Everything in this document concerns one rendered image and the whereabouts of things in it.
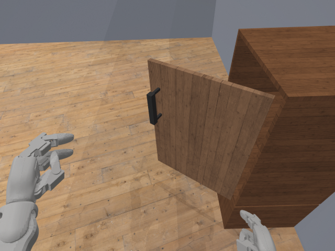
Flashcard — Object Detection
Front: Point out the left robot hand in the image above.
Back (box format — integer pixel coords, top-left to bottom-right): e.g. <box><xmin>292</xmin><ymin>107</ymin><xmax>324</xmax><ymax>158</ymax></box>
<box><xmin>6</xmin><ymin>132</ymin><xmax>74</xmax><ymax>204</ymax></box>

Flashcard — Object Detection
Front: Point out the handle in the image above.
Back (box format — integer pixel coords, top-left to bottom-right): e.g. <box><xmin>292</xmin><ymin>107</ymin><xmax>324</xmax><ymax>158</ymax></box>
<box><xmin>147</xmin><ymin>88</ymin><xmax>162</xmax><ymax>125</ymax></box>

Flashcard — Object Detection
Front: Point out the right robot hand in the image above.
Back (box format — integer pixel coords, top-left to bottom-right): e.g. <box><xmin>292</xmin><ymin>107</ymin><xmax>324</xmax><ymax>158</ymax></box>
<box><xmin>236</xmin><ymin>210</ymin><xmax>276</xmax><ymax>251</ymax></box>

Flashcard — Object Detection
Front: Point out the cupboard door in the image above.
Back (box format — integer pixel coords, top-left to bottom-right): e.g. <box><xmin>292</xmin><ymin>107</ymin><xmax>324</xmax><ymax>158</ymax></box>
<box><xmin>148</xmin><ymin>58</ymin><xmax>275</xmax><ymax>200</ymax></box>

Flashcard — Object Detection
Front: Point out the robot left forearm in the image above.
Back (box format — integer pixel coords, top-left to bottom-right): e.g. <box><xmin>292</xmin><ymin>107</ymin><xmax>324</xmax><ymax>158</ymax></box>
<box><xmin>0</xmin><ymin>201</ymin><xmax>39</xmax><ymax>251</ymax></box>

